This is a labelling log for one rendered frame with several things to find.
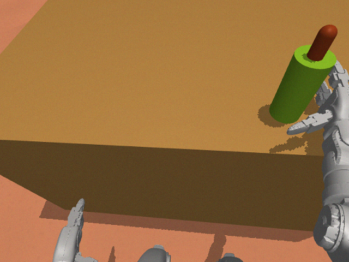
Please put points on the left robot hand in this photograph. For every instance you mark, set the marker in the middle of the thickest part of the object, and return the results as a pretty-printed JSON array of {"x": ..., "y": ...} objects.
[{"x": 67, "y": 247}]

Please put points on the right robot hand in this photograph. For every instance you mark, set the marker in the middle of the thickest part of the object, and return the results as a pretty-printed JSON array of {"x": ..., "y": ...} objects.
[{"x": 334, "y": 106}]

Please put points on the bottle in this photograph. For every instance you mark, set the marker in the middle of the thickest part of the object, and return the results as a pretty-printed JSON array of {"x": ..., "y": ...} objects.
[{"x": 307, "y": 70}]

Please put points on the right robot arm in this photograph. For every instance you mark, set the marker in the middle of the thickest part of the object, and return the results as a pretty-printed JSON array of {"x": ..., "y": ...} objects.
[{"x": 331, "y": 230}]

